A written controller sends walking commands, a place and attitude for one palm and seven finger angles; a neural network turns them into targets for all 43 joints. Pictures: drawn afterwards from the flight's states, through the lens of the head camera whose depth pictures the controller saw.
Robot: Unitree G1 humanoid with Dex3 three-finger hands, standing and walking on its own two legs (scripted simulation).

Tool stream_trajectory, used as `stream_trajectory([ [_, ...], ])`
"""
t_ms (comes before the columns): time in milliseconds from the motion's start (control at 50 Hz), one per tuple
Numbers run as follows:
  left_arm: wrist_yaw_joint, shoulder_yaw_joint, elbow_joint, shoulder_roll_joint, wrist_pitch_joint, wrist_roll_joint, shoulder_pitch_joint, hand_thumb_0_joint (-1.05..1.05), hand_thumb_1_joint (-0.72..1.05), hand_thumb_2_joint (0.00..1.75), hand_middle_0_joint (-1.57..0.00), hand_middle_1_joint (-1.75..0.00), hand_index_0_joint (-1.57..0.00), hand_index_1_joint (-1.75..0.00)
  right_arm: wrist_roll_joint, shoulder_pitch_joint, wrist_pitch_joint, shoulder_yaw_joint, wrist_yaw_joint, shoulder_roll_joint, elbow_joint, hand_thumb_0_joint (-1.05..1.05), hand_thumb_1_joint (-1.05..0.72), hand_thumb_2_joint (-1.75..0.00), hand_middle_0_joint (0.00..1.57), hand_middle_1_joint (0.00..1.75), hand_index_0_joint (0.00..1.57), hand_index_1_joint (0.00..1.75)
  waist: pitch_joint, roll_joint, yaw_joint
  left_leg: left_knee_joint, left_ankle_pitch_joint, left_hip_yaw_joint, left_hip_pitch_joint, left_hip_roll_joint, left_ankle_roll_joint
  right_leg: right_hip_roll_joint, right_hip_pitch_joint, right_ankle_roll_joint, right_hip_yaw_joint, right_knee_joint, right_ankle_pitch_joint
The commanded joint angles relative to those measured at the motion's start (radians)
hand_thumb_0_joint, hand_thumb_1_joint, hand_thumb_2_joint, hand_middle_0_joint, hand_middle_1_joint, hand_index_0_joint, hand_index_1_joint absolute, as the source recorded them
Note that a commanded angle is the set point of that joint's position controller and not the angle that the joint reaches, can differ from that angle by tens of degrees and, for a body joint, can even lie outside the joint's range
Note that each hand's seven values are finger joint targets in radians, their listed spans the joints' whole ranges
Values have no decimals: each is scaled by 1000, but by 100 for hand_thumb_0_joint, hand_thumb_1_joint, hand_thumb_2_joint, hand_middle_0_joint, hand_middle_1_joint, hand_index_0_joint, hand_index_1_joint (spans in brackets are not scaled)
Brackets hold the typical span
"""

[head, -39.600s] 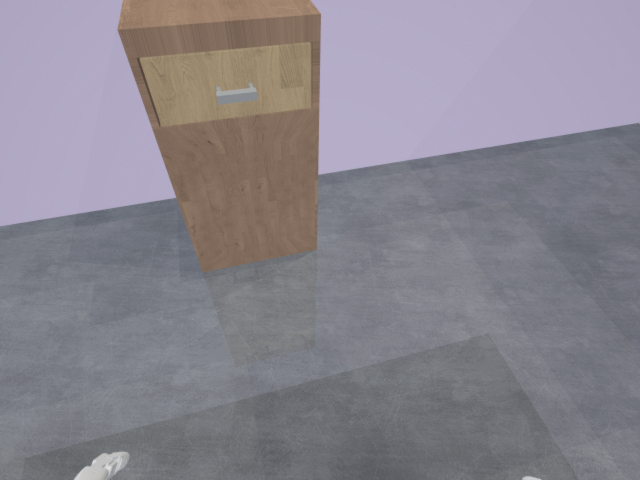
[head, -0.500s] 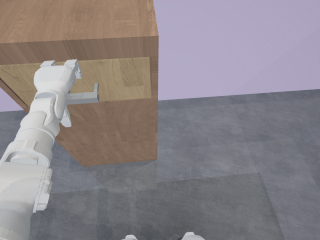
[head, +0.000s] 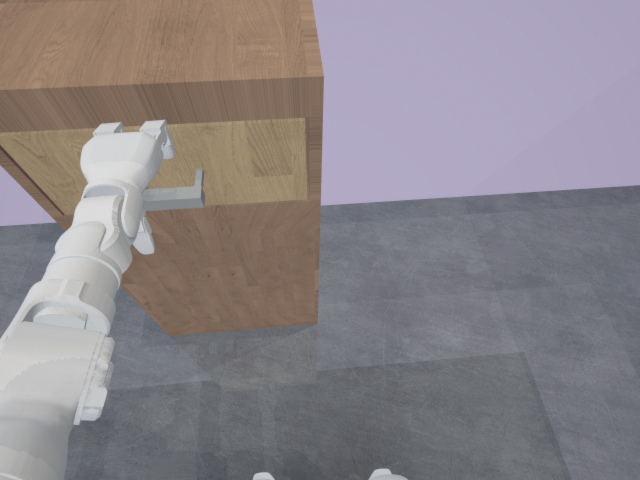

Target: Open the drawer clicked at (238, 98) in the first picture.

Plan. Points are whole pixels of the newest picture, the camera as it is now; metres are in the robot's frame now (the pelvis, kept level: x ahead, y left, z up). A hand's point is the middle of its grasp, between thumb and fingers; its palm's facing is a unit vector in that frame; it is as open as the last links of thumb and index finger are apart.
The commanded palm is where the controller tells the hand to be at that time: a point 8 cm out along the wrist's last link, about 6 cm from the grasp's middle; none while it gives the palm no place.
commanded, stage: re-aim the fingers above the handle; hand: left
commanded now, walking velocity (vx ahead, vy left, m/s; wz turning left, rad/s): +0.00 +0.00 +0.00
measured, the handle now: (170, 187) +0.53 +0.21 +0.00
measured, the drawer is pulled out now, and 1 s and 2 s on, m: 0.00 0.00 0.00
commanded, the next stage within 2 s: lower the fingers behind the handle in 0.42 s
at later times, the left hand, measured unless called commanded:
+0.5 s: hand (148, 184) +0.48 +0.21 +0.06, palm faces -0.03 -0.02 -1.00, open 13.8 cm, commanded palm +0.46 +0.21 +0.11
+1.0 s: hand (152, 203) +0.48 +0.22 +0.03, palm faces -0.05 +0.00 -1.00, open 13.8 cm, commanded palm +0.46 +0.21 +0.08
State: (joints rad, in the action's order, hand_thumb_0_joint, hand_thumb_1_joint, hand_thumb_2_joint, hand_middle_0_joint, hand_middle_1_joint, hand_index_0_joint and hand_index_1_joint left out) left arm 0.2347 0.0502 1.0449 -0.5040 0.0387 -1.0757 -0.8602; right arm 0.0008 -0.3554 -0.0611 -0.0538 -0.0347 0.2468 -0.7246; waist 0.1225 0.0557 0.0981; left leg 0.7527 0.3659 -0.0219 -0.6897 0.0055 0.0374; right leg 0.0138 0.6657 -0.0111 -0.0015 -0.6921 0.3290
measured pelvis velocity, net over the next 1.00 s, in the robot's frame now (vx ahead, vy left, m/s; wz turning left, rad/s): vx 0.00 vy -0.01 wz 0.00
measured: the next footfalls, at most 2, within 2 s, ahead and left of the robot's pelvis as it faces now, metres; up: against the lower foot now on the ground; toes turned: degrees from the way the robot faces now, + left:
none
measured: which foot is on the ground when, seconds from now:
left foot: down 0.00-1.00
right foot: down 0.00-1.00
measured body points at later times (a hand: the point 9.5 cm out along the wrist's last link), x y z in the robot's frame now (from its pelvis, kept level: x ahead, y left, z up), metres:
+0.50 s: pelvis +0.01 -0.01 +0.00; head +0.09 -0.01 +0.45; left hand +0.48 +0.21 +0.12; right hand +0.02 -0.28 -0.13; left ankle -0.01 +0.09 -0.71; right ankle -0.01 -0.13 -0.71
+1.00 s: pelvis +0.00 -0.01 -0.01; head +0.10 -0.02 +0.43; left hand +0.48 +0.22 +0.08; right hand +0.02 -0.29 -0.13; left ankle -0.01 +0.09 -0.71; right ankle -0.01 -0.13 -0.71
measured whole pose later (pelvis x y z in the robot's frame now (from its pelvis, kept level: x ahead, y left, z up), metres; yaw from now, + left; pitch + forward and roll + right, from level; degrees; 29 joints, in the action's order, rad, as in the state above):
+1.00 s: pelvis +0.00 -0.01 -0.01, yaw +0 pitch +19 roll -1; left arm 0.30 0.03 1.03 -0.49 0.07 -1.10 -0.81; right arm 0.00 -0.34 -0.05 -0.07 -0.04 0.26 -0.73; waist 0.13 0.05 0.09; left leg 0.78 0.38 -0.02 -0.73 0.01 0.02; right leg 0.02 0.71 0.00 -0.01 -0.74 0.35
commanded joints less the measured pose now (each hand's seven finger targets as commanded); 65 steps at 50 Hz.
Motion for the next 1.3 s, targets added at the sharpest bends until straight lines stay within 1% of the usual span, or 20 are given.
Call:
stream_trajectory([
  [0, 37, -41, -221, -209, 17, 3, -491, 0, -50, 30, -30, -120, -30, -120, -5, -126, 14, -55, -17, 165, 51, 0, -90, -90, 20, 30, 20, 30, 397, 26, 33, -61, -411, 24, 324, -9, -5, 54, -119, 41, -31, 60, -282],
  [180, 59, -121, -214, -300, 7, -2, -442, 0, -50, 30, -30, -120, -30, -120, -5, -113, 7, -51, -15, 171, 56, 0, -90, -90, 20, 30, 20, 30, 425, -9, 5, -60, -417, 4, 276, -16, 1, 49, -199, 40, -19, 53, -343],
  [220, 59, -84, -213, -256, -1, -3, -429, 0, -50, 30, -30, -120, -30, -120, -2, -110, 7, -51, -15, 166, 63, 0, -90, -90, 20, 30, 20, 30, 415, 3, 10, -63, -413, 1, 281, -18, 1, 50, -194, 38, -19, 57, -346],
  [260, 59, -98, -210, -281, -4, -6, -436, 0, -50, 30, -30, -120, -30, -120, 0, -107, 8, -52, -16, 171, 58, 0, -90, -90, 20, 30, 20, 30, 392, 14, 11, -70, -391, 3, 280, -15, -1, 49, -174, 39, -21, 61, -316],
  [400, 42, -53, -309, -198, 17, 10, -434, 0, -50, 30, -30, -120, -30, -120, -5, -117, 12, -66, -13, 160, 61, 0, -90, -90, 20, 30, 20, 30, 482, 50, 8, -49, -565, 18, 407, -5, -5, 55, -171, 38, -27, 53, -379],
  [420, 41, -41, -295, -172, 12, 16, -407, 0, -50, 30, -30, -120, -30, -120, -4, -114, 10, -69, -9, 160, 58, 0, -90, -90, 20, 30, 20, 30, 458, 53, 10, -49, -563, 14, 408, -6, -6, 58, -161, 37, -28, 59, -377],
  [480, 46, -90, -261, -225, -3, 14, -376, 0, -50, 30, -30, -120, -30, -120, -1, -102, 2, -63, -8, 166, 57, 0, -90, -90, 20, 30, 20, 30, 405, 0, -3, -62, -515, 11, 347, -10, -3, 56, -190, 41, -28, 63, -373],
  [520, 56, -55, -217, -186, -20, 5, -378, 0, -50, 30, -30, -120, -30, -120, 3, -93, 2, -58, -6, 163, 55, 0, -90, -90, 20, 30, 20, 30, 334, -20, 10, -79, -426, 6, 302, -13, -1, 55, -163, 40, -32, 72, -326],
  [580, 66, -92, -206, -231, -32, -5, -353, 0, -50, 30, -30, -120, -30, -120, 1, -84, 1, -55, -7, 168, 63, 0, -90, -90, 20, 30, 20, 30, 363, -35, -10, -84, -409, -4, 273, -19, 0, 49, -208, 43, -22, 67, -343],
  [600, 67, -65, -191, -204, -36, -9, -344, 0, -50, 30, -30, -120, -30, -120, 2, -83, 3, -52, -6, 161, 69, 0, -90, -90, 20, 30, 20, 30, 357, -26, -7, -82, -402, -9, 271, -22, 1, 48, -202, 42, -21, 67, -343],
  [680, 70, -104, -199, -254, -23, -13, -370, 0, -50, 30, -30, -120, -30, -120, -1, -84, 5, -54, -12, 167, 72, 0, -90, -90, 20, 30, 20, 30, 381, -52, -1, -70, -385, -10, 250, -24, 5, 45, -221, 38, -11, 61, -353],
  [800, 83, -97, -233, -250, 27, -22, -400, 0, -50, 30, -30, -120, -30, -120, -8, -102, 18, -61, -20, 158, 61, 0, -90, -90, 20, 30, 20, 30, 431, -7, 16, -35, -388, -8, 258, -24, 5, 44, -186, 33, -2, 37, -360],
  [840, 91, -69, -238, -211, 36, -21, -421, 0, -50, 30, -30, -120, -30, -120, -10, -107, 24, -61, -19, 156, 55, 0, -90, -90, 20, 30, 20, 30, 422, 8, 26, -23, -397, -5, 263, -25, 4, 47, -154, 35, -7, 31, -355],
  [880, 97, -99, -215, -249, 34, -19, -409, 0, -50, 30, -30, -120, -30, -120, -10, -111, 21, -62, -16, 163, 44, 0, -90, -90, 20, 30, 20, 30, 422, 2, 25, -14, -404, -3, 247, -24, 3, 48, -151, 37, -6, 22, -363],
  [1000, 113, -51, -189, -169, 18, -22, -398, 0, -50, 30, -30, -120, -30, -120, -16, -133, 25, -70, -5, 159, 32, 0, -90, -90, 20, 30, 20, 30, 443, 22, 32, 11, -453, 6, 269, -16, -2, 55, -93, 37, -20, 0, -355],
  [1120, 123, -120, -163, -261, -2, -25, -372, 0, -50, 30, -30, -120, -30, -120, -16, -127, 14, -59, -3, 169, 34, 0, -90, -90, 20, 30, 20, 30, 441, -8, 9, 13, -400, 3, 182, -22, 1, 51, -128, 38, -14, -19, -357],
  [1140, 127, -99, -169, -236, -2, -31, -378, 0, -50, 30, -30, -120, -30, -120, -19, -123, 16, -60, -3, 165, 36, 0, -90, -90, 20, 30, 20, 30, 436, 6, 16, 18, -398, -3, 181, -22, 3, 51, -120, 36, -11, -18, -361],
  [1180, 132, -151, -198, -293, 7, -32, -366, 0, -50, 30, -30, -120, -30, -120, -23, -121, 13, -60, -1, 171, 36, 0, -90, -90, 20, 30, 20, 30, 476, 14, -4, 26, -432, -2, 186, -20, 2, 51, -141, 40, -9, -35, -386],
  [1220, 136, -111, -183, -246, 4, -36, -359, 0, -50, 30, -30, -120, -30, -120, -21, -127, 14, -59, -1, 163, 40, 0, -90, -90, 20, 30, 20, 30, 469, 30, 9, 32, -423, -1, 188, -19, -1, 53, -111, 38, -14, -38, -366],
  [1280, 142, -106, -160, -239, 1, -40, -372, 0, -50, 30, -30, -120, -30, -120, -22, -133, 17, -62, 1, 169, 29, 0, -90, -90, 20, 30, 20, 30, 440, 4, 24, 38, -403, 9, 176, -13, -2, 56, -69, 40, -21, -41, -326],
])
